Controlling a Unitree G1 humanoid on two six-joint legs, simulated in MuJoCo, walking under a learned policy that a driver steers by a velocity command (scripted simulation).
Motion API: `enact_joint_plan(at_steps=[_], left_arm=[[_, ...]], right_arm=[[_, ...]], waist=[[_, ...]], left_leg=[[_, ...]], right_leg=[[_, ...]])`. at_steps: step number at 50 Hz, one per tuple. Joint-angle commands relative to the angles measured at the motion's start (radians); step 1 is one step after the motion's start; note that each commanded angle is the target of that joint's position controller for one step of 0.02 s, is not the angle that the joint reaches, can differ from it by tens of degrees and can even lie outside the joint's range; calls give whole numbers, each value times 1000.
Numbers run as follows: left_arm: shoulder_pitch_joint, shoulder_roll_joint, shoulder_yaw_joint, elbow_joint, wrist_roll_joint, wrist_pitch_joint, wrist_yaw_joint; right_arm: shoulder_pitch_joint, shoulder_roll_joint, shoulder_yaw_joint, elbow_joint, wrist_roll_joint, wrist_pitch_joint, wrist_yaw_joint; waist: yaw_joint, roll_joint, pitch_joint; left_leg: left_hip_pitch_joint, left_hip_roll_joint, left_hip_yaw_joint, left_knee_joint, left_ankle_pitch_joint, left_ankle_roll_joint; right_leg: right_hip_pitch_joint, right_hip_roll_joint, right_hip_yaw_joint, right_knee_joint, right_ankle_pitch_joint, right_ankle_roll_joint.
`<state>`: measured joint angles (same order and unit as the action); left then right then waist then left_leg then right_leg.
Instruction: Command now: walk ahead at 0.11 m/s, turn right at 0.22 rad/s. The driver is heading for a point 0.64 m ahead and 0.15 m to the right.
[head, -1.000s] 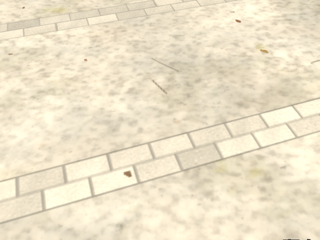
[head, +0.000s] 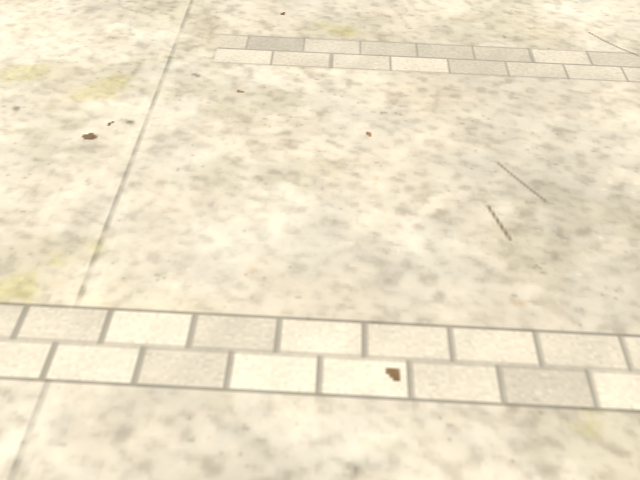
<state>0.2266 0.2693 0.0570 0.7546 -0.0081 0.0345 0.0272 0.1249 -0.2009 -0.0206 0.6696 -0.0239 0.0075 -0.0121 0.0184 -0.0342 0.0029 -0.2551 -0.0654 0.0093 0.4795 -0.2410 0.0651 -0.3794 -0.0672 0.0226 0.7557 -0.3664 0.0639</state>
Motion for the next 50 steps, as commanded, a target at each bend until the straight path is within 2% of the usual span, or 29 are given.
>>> enact_joint_plan(at_steps=[1, 4, 6, 7, 8, 9, 10, 11, 13, 15, 18, 20, 22, 25, 26, 27, 28, 29, 30, 31, 32, 33, 34, 36, 40, 43, 47, 49, 50], left_arm=[[-60, 121, 25, -93, -9, -20, -1], [-29, 87, 18, -81, -15, -38, -14], [89, 73, 21, -23, -16, -51, -24], [183, 96, 31, 13, -14, -58, -24], [281, 204, 63, 36, -13, -68, -19], [287, 225, 66, 10, -3, -88, -28], [238, 180, 51, -10, 12, -104, -23], [208, 157, 46, -24, 4, -114, -20], [193, 139, 39, -35, -13, -108, -14], [202, 124, 33, -40, -12, -95, -4], [207, 153, 42, -47, -9, -84, 8], [221, 172, 49, -46, -12, -79, 9], [225, 184, 54, -45, -22, -79, 7], [183, 194, 62, -56, -24, -78, 5], [166, 179, 57, -66, -18, -76, 4], [150, 142, 46, -82, -8, -76, 0], [168, 60, 18, -115, 21, -77, -1], [312, 0, 3, -142, -32, -90, -1], [267, 123, 29, -106, -53, -89, 0], [162, 163, 39, -121, -44, -85, -5], [116, 143, 35, -121, -26, -83, -4], [89, 126, 35, -129, -14, -85, -8], [94, 108, 34, -130, -20, -83, -15], [85, 75, 24, -130, -21, -77, -20], [-26, 53, 3, -167, 1, -85, -30], [-124, 42, -12, -185, -3, -102, -48], [-233, 62, -10, -229, -13, -109, -64], [-215, 88, 2, -236, -11, -115, -68], [-141, 110, 17, -218, -7, -119, -66]], right_arm=[[31, -247, -77, -35, 21, -4, -8], [39, -239, -79, -23, 42, -14, -12], [-23, -210, -74, -32, 50, -20, -8], [-70, -164, -65, -49, 45, -27, -5], [-123, -92, -49, -99, 34, -47, 3], [-181, -143, -59, -125, 40, -74, 9], [-152, -169, -69, -115, 55, -95, 23], [-127, -168, -68, -95, 54, -106, 35], [-145, -177, -73, -87, 24, -119, 42], [-159, -146, -65, -87, 25, -121, 52], [-207, -113, -50, -90, 30, -120, 57], [-243, -117, -49, -102, 37, -120, 60], [-242, -143, -56, -108, 44, -122, 60], [-156, -196, -78, -96, 51, -129, 51], [-64, -220, -94, -73, 48, -130, 43], [73, -256, -112, -45, 42, -132, 34], [254, -327, -123, -32, 23, -125, 22], [261, -365, -122, -12, 1, -120, 38], [195, -251, -96, -31, 14, -119, 37], [143, -201, -83, -31, 27, -113, 29], [114, -184, -76, -19, 23, -110, 30], [99, -164, -71, -4, 13, -109, 31], [90, -157, -67, 6, 6, -114, 30], [101, -153, -68, 32, 15, -128, 29], [120, -203, -78, 72, 30, -130, 27], [139, -232, -79, 90, 42, -117, 25], [228, -267, -82, 134, 60, -96, 27], [240, -283, -83, 148, 63, -80, 25], [225, -292, -82, 148, 64, -73, 22]], waist=[[-60, 173, 7], [-40, 139, 51], [24, 109, 31], [58, 56, 17], [63, -180, -5], [102, -226, 51], [65, -155, 66], [43, -115, 60], [39, -46, 44], [35, -53, 34], [51, -72, 53], [66, -96, 71], [59, -110, 73], [0, -135, 51], [-50, -129, 1], [-116, -103, -100], [-166, 72, -301], [-64, 463, -384], [-77, 299, -237], [-84, 196, -114], [-66, 103, -59], [-50, 99, -24], [-29, 131, -17], [-20, 132, -2], [-25, 85, 40], [-59, 86, 56], [-93, 94, 73], [-63, 106, 61], [-9, 110, 19]], left_leg=[[18, 317, -289, -237, -285, 174], [29, 351, -330, -249, -413, 164], [-57, 290, -225, -179, -353, 114], [-160, 226, -128, -25, -283, 65], [-364, 48, 89, 302, -236, -38], [-580, -8, 6, 475, -376, -55], [-637, 51, -68, 566, -322, -49], [-656, 73, -77, 582, -230, -44], [-644, 101, -63, 510, -92, -57], [-557, 84, -33, 405, 6, -86], [-414, 50, -10, 222, 137, -109], [-325, 33, -5, 133, 183, -114], [-244, 35, -25, 86, 200, -108], [-121, 41, -37, 39, 158, -77], [2, 28, -20, 11, 145, -54], [203, 79, -53, 12, 147, -17], [501, 290, -292, 18, 10, 47], [653, 485, -822, -191, -252, 183], [536, 463, -788, -242, -399, 161], [401, 434, -598, -234, -320, 130], [277, 383, -471, -235, -157, 118], [198, 340, -383, -253, -58, 118], [148, 315, -318, -275, -6, 116], [117, 307, -251, -312, 67, 141], [128, 316, -156, -356, 192, 172], [115, 280, -65, -353, 242, 143], [186, 315, -65, -320, 254, 117], [230, 331, -85, -255, 350, 101], [225, 312, -67, -162, 485, 82]], right_leg=[[-17, 30, -57, -37, -46, -40], [-20, 26, -63, -121, -83, -112], [170, 50, -79, -280, -2, -174], [296, 7, 16, -325, -20, -213], [397, -179, 383, -443, -204, -325], [462, -301, 684, -577, -189, -422], [489, -299, 644, -569, -113, -411], [511, -253, 555, -551, -34, -378], [524, -198, 428, -542, 158, -327], [467, -144, 334, -555, 264, -302], [336, -93, 251, -555, 280, -273], [257, -87, 245, -547, 257, -263], [221, -104, 281, -533, 229, -250], [234, -129, 326, -459, 318, -217], [223, -93, 305, -359, 441, -194], [157, -28, 261, -162, 486, -158], [-2, 58, 187, 173, 214, -119], [-292, 152, 163, 457, -252, -82], [-383, 73, 183, 577, -173, -76], [-397, 31, 136, 576, -75, -82], [-346, -7, 118, 546, -3, -84], [-315, -27, 121, 502, 36, -88], [-272, -43, 121, 476, 58, -91], [-267, -42, 107, 421, 63, -88], [-329, -57, 78, 198, 186, -66], [-262, -44, 16, 4, 321, -64], [-205, -13, -14, -143, 320, -87], [-139, 17, -27, -202, 261, -110], [-19, 48, -50, -246, 264, -127]])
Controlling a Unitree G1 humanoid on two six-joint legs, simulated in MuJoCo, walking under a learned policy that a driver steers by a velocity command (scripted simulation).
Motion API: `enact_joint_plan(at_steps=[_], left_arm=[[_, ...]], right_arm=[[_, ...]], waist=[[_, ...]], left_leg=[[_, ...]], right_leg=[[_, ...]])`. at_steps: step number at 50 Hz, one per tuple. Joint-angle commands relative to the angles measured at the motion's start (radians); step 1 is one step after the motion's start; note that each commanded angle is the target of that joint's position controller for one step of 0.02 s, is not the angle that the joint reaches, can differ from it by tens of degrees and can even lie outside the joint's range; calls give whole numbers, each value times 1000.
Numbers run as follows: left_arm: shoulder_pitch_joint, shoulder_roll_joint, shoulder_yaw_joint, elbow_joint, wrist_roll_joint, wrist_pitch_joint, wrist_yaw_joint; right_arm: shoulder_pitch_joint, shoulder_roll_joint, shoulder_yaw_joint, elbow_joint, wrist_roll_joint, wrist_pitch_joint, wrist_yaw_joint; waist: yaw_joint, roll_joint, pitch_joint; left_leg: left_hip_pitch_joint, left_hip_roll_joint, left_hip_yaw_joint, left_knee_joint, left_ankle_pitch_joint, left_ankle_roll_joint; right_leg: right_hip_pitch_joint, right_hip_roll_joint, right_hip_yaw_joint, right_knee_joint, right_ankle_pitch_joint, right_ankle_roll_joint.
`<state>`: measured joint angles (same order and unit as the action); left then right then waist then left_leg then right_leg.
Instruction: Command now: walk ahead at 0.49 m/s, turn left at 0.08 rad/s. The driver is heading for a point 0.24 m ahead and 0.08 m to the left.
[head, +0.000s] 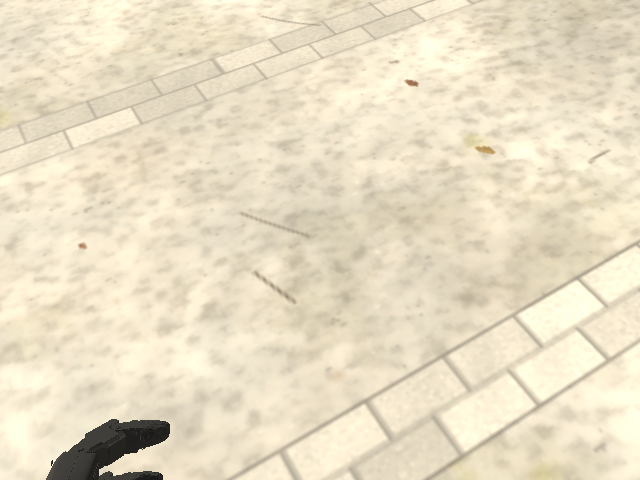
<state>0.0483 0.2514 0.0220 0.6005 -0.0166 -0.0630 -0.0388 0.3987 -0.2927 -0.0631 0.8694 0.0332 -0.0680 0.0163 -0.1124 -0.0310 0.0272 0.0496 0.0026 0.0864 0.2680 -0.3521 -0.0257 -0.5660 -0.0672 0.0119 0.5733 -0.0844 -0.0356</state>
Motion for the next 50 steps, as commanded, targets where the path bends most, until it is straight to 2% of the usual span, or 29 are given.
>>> enact_joint_plan(at_steps=[1, 2, 3, 4, 5, 6, 7, 9, 10, 12, 14, 17, 19, 21, 22, 23, 24, 25, 26, 29, 32, 35, 41, 50], left_arm=[[182, 171, 78, -20, 7, -20, 8], [355, 245, 102, 9, 23, -15, 22], [379, 338, 110, 6, 51, -8, 29], [388, 249, 91, 1, 46, -10, 25], [320, 199, 72, 3, 38, -12, 23], [261, 161, 60, 7, 27, -15, 19], [208, 132, 52, 12, 22, -17, 15], [153, 113, 48, 24, 29, -26, 14], [139, 111, 47, 35, 33, -33, 16], [101, 123, 49, 53, 36, -37, 23], [94, 141, 53, 75, 34, -30, 32], [137, 157, 54, 120, 30, -14, 36], [135, 157, 51, 141, 23, -4, 34], [133, 128, 40, 160, 11, 3, 35], [175, 97, 28, 173, 25, 1, 35], [271, 85, 25, 191, 48, -2, 34], [313, 54, 15, 205, 48, 6, 43], [254, 78, 16, 201, 44, 20, 51], [212, 104, 24, 199, 38, 34, 58], [207, 115, 28, 208, 38, 57, 67], [204, 109, 29, 231, 30, 54, 69], [201, 104, 31, 257, 26, 57, 72], [200, 97, 35, 310, 25, 71, 79], [211, 88, 31, 382, 26, 66, 86]], right_arm=[[-46, -181, -30, -51, 2, 5, -8], [-58, -128, -7, -77, -24, 2, -11], [55, 0, 31, -105, -32, -13, -11], [42, -99, 9, -75, -10, -23, -11], [-19, -142, -7, -91, 8, -21, -12], [-67, -130, -2, -100, -3, -16, -17], [-95, -121, -4, -105, -19, -7, -21], [-72, -87, -1, -94, -21, 23, -23], [-59, -59, 5, -88, -24, 36, -25], [-84, -32, 16, -96, -34, 50, -29], [-136, -21, 26, -104, -43, 53, -26], [-199, -54, 19, -115, -39, 58, -22], [-226, -66, 14, -122, -41, 60, -21], [-220, -78, 6, -115, -53, 59, -22], [-227, -118, -2, -123, -59, 58, -28], [-259, -175, -12, -141, -57, 63, -39], [-296, -118, 2, -140, -51, 72, -40], [-333, -68, 11, -144, -41, 76, -31], [-344, -52, 16, -143, -40, 77, -24], [-323, -72, 13, -117, -41, 60, -14], [-310, -64, 14, -90, -39, 54, -19], [-316, -64, 12, -65, -37, 56, -23], [-335, -57, 10, -13, -36, 64, -27], [-340, -51, 7, 62, -35, 76, -41]], waist=[[192, 94, -96], [265, 30, -241], [189, -246, -373], [228, -181, -429], [209, -143, -292], [177, -86, -221], [146, -50, -168], [89, -52, -142], [71, -47, -140], [53, -53, -118], [68, -72, -122], [96, -69, -127], [96, -64, -112], [80, -41, -102], [97, 21, -108], [166, 134, -126], [186, 210, -148], [161, 182, -111], [145, 149, -78], [138, 124, -71], [129, 87, -98], [127, 62, -103], [130, 39, -72], [126, 41, -32]], left_leg=[[-131, 194, -109, 226, 696, 145], [-296, 133, -62, 512, 514, 92], [-642, -45, -63, 883, -154, 12], [-696, -42, -224, 1022, -253, 4], [-753, -4, -216, 1065, -213, 2], [-744, 42, -181, 1025, -160, 0], [-715, 72, -167, 963, -113, -2], [-578, 91, -154, 879, -48, -10], [-534, 89, -149, 826, -26, -18], [-479, 86, -140, 668, 39, -27], [-417, 77, -125, 523, 147, -26], [-374, 59, -120, 416, 230, -19], [-342, 52, -116, 342, 230, 1], [-241, 39, -105, 188, 334, 37], [-172, 103, -174, 152, 557, 59], [-107, 189, -248, 183, 681, 112], [-155, 212, -280, 165, 535, 174], [-231, 167, -270, 144, 356, 159], [-267, 129, -242, 144, 292, 129], [-269, 99, -208, 173, 362, 99], [-224, 88, -188, 213, 497, 100], [-204, 83, -181, 225, 540, 108], [-218, 68, -168, 211, 478, 108], [-220, 47, -151, 185, 366, 95]], right_leg=[[382, 71, -54, -80, -4, -52], [660, -77, 85, -40, 95, -104], [929, -356, 548, -137, 116, -260], [904, -361, 656, -195, 206, -286], [808, -330, 469, -175, 368, -263], [699, -276, 333, -172, 490, -240], [595, -234, 256, -196, 523, -220], [439, -200, 176, -262, 559, -205], [397, -195, 144, -281, 592, -212], [332, -172, 73, -303, 610, -210], [315, -144, 18, -306, 585, -194], [343, -153, 25, -294, 483, -185], [343, -158, 43, -269, 358, -173], [319, -109, 42, -209, 149, -117], [294, -59, 23, -160, 19, -62], [240, 20, -22, -110, -173, -8], [270, 42, -43, -118, -263, 28], [316, 39, -43, -141, -224, 41], [319, 38, -48, -139, -201, 41], [350, 22, -34, -144, -134, 30], [372, 12, -31, -137, -45, 33], [384, 10, -34, -135, -19, 39], [396, 9, -40, -149, -45, 43], [370, 10, -48, -176, -111, 45]])
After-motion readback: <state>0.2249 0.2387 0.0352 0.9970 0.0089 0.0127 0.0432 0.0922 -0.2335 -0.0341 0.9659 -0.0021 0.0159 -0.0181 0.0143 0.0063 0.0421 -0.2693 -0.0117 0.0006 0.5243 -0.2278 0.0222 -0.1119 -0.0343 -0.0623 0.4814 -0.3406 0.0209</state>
